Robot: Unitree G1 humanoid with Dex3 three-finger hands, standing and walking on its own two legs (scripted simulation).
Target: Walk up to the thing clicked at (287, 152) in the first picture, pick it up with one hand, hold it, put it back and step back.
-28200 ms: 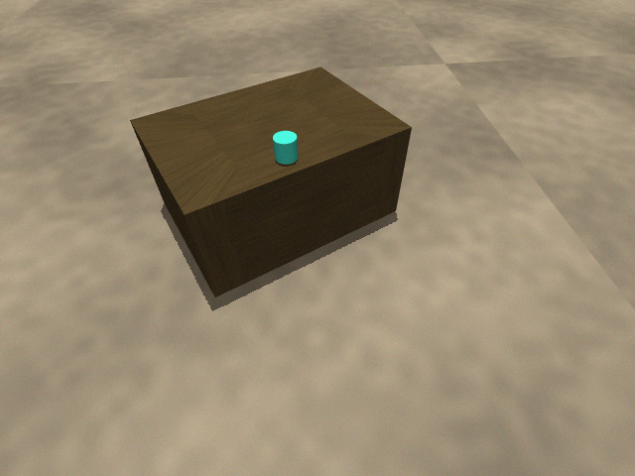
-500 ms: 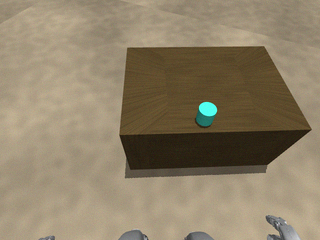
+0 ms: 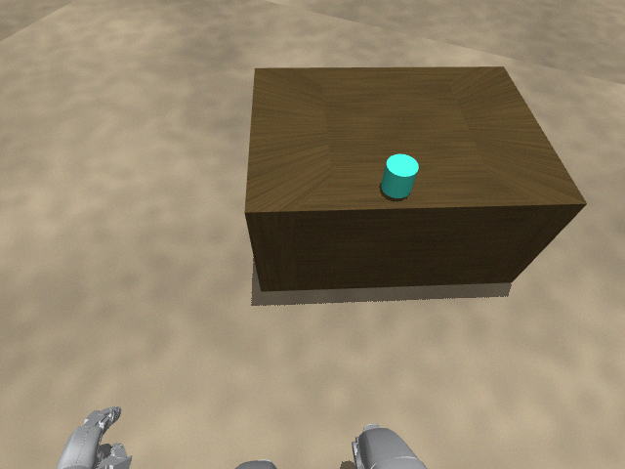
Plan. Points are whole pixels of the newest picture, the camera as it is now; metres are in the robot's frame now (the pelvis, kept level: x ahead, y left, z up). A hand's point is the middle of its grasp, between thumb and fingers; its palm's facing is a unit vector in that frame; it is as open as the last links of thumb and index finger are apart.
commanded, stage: step back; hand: right
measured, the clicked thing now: (399, 176) +0.82 -0.23 -0.26
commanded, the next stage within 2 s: stand in 1.76 s
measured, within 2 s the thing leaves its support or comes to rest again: neither
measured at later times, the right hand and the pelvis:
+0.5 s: hand out of the picture -0.08 -0.28 -0.14, palm faces +0.00 +0.91 -0.41, open 7.4 cm; pelvis -0.16 +0.00 +0.01, yaw -3 degrees
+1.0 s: hand out of the picture -0.21 -0.29 -0.13, palm faces +0.05 +0.91 -0.41, open 7.4 cm; pelvis -0.28 +0.00 +0.01, yaw -6 degrees
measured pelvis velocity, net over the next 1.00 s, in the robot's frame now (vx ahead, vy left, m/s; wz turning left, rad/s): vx -0.28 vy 0.00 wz -0.10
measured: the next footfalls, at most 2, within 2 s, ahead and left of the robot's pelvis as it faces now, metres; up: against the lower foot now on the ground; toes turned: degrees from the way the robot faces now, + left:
right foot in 0.26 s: -0.09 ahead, -0.14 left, +0.00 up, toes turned -3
left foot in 0.58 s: -0.19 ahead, +0.12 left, +0.00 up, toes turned -4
